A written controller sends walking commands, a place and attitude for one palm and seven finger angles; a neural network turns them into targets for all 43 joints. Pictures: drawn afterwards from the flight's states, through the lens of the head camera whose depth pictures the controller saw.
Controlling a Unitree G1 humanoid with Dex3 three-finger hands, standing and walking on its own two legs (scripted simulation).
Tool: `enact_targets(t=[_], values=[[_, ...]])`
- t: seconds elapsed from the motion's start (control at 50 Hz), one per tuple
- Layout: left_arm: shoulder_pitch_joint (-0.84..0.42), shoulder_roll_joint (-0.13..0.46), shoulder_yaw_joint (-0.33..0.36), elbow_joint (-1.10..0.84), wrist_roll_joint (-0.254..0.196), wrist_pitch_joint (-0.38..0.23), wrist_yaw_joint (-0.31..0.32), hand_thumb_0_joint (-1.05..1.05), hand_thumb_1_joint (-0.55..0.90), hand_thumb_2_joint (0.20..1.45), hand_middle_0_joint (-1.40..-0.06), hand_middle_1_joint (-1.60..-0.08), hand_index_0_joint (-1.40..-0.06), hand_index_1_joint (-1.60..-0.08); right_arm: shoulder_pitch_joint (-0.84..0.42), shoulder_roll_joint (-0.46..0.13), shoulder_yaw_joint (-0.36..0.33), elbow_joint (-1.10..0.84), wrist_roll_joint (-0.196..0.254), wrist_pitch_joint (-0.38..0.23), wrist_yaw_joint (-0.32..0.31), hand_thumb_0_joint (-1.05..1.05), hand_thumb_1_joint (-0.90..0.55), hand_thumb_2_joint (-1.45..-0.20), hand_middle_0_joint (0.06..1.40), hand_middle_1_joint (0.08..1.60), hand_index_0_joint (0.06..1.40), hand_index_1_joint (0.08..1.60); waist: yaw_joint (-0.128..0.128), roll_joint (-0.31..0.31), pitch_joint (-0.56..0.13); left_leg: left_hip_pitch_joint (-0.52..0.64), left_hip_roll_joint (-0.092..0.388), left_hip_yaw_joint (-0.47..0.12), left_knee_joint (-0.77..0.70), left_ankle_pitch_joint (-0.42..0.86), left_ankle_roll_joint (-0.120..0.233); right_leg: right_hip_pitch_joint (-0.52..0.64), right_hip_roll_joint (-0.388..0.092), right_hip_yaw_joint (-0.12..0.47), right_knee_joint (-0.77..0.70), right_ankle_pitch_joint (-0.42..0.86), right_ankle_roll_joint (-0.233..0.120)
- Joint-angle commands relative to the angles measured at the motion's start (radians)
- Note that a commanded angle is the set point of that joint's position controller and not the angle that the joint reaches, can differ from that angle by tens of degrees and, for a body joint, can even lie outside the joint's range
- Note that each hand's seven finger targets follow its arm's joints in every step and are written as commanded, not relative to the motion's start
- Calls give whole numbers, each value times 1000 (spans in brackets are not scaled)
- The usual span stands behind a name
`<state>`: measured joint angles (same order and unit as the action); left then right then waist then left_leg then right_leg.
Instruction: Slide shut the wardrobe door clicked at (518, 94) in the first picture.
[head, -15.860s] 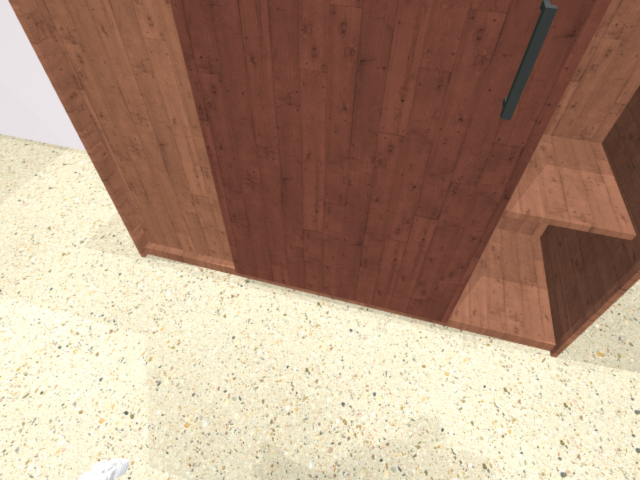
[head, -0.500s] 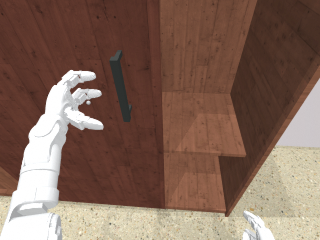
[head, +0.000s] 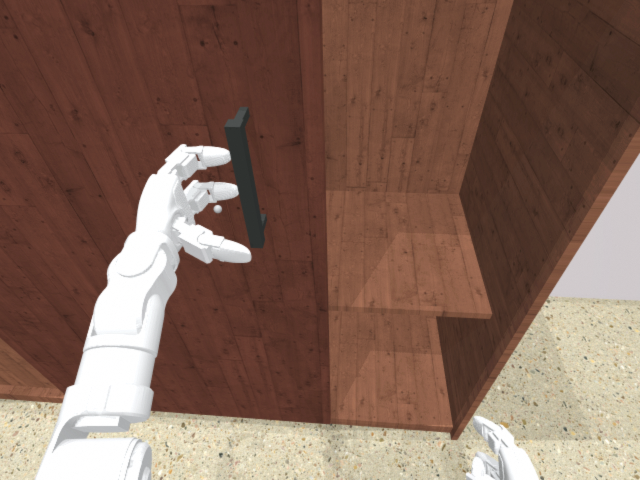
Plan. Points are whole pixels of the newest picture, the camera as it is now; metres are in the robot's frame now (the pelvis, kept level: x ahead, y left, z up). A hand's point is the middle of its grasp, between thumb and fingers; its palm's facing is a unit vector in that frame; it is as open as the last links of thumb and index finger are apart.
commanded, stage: feel for the door with the fingertips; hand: left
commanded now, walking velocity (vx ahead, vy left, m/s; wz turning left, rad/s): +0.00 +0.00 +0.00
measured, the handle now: (250, 182) +0.43 +0.12 +0.18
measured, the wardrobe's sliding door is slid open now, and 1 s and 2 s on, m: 0.36 0.36 0.36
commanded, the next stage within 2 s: slide the fingers in behind the handle in 0.22 s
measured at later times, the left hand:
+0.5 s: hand (224, 201) +0.39 +0.14 +0.18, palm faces +0.01 -1.00 -0.02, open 13.8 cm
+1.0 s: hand (241, 206) +0.39 +0.12 +0.18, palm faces -0.01 -1.00 -0.01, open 14.0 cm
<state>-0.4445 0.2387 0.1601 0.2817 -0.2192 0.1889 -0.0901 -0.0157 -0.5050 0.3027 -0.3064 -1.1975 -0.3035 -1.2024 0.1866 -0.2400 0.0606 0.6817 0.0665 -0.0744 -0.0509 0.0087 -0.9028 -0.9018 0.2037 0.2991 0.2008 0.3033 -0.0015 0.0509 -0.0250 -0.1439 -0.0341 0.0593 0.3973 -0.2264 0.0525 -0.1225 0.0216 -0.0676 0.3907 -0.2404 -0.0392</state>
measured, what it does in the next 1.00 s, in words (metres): stands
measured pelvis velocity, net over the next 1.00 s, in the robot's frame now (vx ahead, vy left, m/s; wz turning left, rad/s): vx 0.00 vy -0.02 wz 0.00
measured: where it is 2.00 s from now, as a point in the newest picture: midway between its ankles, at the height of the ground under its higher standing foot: outside the picture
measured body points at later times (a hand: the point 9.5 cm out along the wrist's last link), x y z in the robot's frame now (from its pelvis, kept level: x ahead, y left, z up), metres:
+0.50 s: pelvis +0.00 -0.01 +0.00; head -0.02 -0.04 +0.45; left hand +0.38 +0.19 +0.19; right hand +0.13 -0.26 -0.11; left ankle -0.01 +0.08 -0.74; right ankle -0.02 -0.09 -0.74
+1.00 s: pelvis +0.00 -0.02 +0.00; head -0.01 -0.04 +0.45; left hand +0.38 +0.17 +0.18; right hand +0.17 -0.25 -0.10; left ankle -0.01 +0.08 -0.74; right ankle -0.02 -0.09 -0.74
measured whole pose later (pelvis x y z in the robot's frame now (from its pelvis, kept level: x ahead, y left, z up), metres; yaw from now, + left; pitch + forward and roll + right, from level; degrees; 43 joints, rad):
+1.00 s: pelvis +0.00 -0.02 +0.00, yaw +0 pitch -1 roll +0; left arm -0.50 0.23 0.14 0.37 -0.22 0.16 -0.08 -0.02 -0.51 0.30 -0.31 -1.20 -0.30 -1.20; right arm 0.19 -0.26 0.05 0.68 0.08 -0.08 -0.05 0.01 -0.90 -0.90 0.20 0.30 0.20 0.30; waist 0.00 0.05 -0.02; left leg -0.15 -0.02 0.05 0.40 -0.23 0.03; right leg -0.13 0.04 -0.08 0.39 -0.24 -0.06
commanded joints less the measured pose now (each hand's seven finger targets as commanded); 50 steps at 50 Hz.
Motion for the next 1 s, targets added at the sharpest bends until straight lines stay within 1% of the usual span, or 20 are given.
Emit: enact_targets(t=[0.0,0.1,0.18,0.22,0.24,0.3,0.36,0.4,0.46,0.52,0.58,0.68,0.72,0.74,0.78,0.82,0.9,0.92,0.96,0.98], values=[[-481,174,48,-186,-8,-54,2,0,-500,300,-300,-1200,-300,-1200,-121,-123,-42,-146,7,-37,-18,0,-900,-900,200,300,200,300,-11,-29,-212,138,46,-95,-22,245,-20,-26,-15,44,-46,256,1],[-551,174,41,-140,-14,-72,-4,0,-500,300,-300,-1200,-300,-1200,-109,-125,-43,-134,7,-39,-25,0,-900,-900,200,300,200,300,-25,-55,-229,143,42,-94,-16,223,-12,-31,-16,51,-53,248,5],[-573,179,45,-89,-10,-93,-4,0,-500,300,-300,-1200,-300,-1200,-94,-125,-43,-130,7,-41,-24,0,-900,-900,200,300,200,300,-21,-54,-244,129,38,-94,-16,221,-9,-14,-19,54,-48,258,4],[-552,254,107,-52,-6,-103,0,0,-500,300,-300,-1200,-300,-1200,-81,-134,-45,-122,3,-36,-24,0,-900,-900,200,300,200,300,-6,-72,-250,99,35,-86,-14,218,-7,18,-21,57,-49,268,4],[-564,218,80,-54,-7,-107,-6,0,-500,300,-300,-1200,-300,-1200,-86,-129,-44,-130,5,-38,-23,0,-900,-900,200,300,200,300,-15,-75,-242,100,33,-82,-15,219,-2,12,-22,60,-48,283,8],[-601,212,65,-53,-9,-119,-21,0,-500,300,-300,-1200,-300,-1200,-81,-129,-47,-128,11,-45,-22,0,-900,-900,200,300,200,300,-22,-35,-252,113,31,-79,-7,233,-1,5,-23,63,-45,303,7],[-602,202,54,-46,-12,-129,-26,0,-500,300,-300,-1200,-300,-1200,-72,-131,-50,-128,12,-51,-20,0,-900,-900,200,300,200,300,-24,-46,-251,105,31,-80,-7,217,-1,5,-22,61,-46,291,8],[-579,207,62,-70,-12,-137,-30,0,-500,300,-300,-1200,-300,-1200,-73,-130,-52,-134,12,-59,-17,0,-900,-900,200,300,200,300,-16,-43,-275,119,30,-80,-4,243,0,20,-23,61,-39,319,7],[-537,217,76,-58,-19,-139,-36,0,-500,300,-300,-1200,-300,-1200,-76,-135,-52,-136,13,-61,-14,0,-900,-900,200,300,200,300,-10,-80,-252,87,29,-74,-9,212,3,27,-24,64,-44,311,12],[-509,243,95,-88,-14,-143,-31,0,-500,300,-300,-1200,-300,-1200,-83,-135,-51,-141,12,-62,-12,0,-900,-900,200,300,200,300,2,-54,-247,84,29,-72,-11,200,3,31,-26,66,-47,288,10],[-511,209,73,-78,-17,-131,-28,0,-500,300,-300,-1200,-300,-1200,-90,-130,-49,-144,17,-63,-13,0,-900,-900,200,300,200,300,-8,-65,-212,75,31,-69,-14,174,3,7,-23,67,-54,266,14],[-526,247,106,-109,-13,-123,-10,0,-500,300,-300,-1200,-300,-1200,-94,-131,-49,-148,13,-63,-17,0,-900,-900,200,300,200,300,-3,-73,-243,74,30,-66,-15,172,6,30,-25,77,-55,266,17],[-520,236,90,-122,-7,-129,-8,0,-500,300,-300,-1200,-300,-1200,-97,-128,-46,-148,11,-59,-15,0,-900,-900,200,300,200,300,-2,-59,-253,79,31,-66,-12,197,3,44,-27,73,-47,290,14],[-538,196,55,-162,-7,-135,-10,0,-500,300,-300,-1200,-300,-1200,-102,-122,-46,-155,12,-64,-12,0,-900,-900,200,300,200,300,-8,-24,-266,104,28,-65,-10,213,4,35,-26,74,-45,309,13],[-510,188,60,-152,-11,-132,-8,0,-500,300,-300,-1200,-300,-1200,-99,-123,-49,-152,12,-67,-10,0,-900,-900,200,300,200,300,-7,-62,-274,113,31,-68,-5,234,2,37,-23,67,-40,332,15],[-467,200,74,-139,-13,-122,-6,0,-500,300,-300,-1200,-300,-1200,-101,-126,-47,-148,9,-62,-8,0,-900,-900,200,300,200,300,4,-54,-264,97,29,-63,-2,238,1,47,-25,69,-40,345,15],[-504,134,14,-141,-10,-94,0,0,-500,300,-300,-1200,-300,-1200,-107,-121,-45,-150,14,-56,-9,0,-900,-900,200,300,200,300,-16,-76,-232,102,30,-67,-6,219,2,7,-23,63,-46,321,18],[-504,158,30,-121,-6,-91,7,0,-500,300,-300,-1200,-300,-1200,-107,-125,-47,-143,13,-50,-11,0,-900,-900,200,300,200,300,-15,-83,-216,91,33,-65,-4,207,1,4,-22,63,-50,300,16],[-503,174,49,-144,-5,-87,17,0,-500,300,-300,-1200,-300,-1200,-112,-122,-46,-149,11,-46,-12,0,-900,-900,200,300,200,300,-6,-61,-243,102,30,-66,-5,221,2,20,-24,68,-46,315,16],[-537,140,16,-162,-3,-89,18,0,-500,300,-300,-1200,-300,-1200,-114,-118,-43,-150,10,-46,-12,0,-900,-900,200,300,200,300,-13,-46,-249,113,28,-67,-5,234,1,18,-25,66,-42,326,14]])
